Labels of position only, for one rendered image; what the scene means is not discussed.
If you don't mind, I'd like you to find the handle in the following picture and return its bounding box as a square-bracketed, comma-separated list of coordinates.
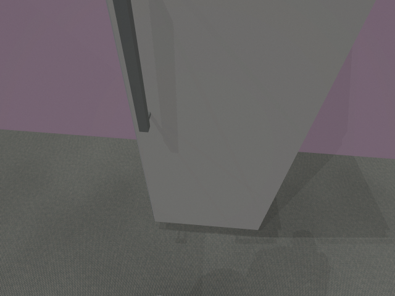
[113, 0, 151, 132]

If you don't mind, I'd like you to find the fridge door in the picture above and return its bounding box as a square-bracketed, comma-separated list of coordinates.
[107, 0, 376, 230]

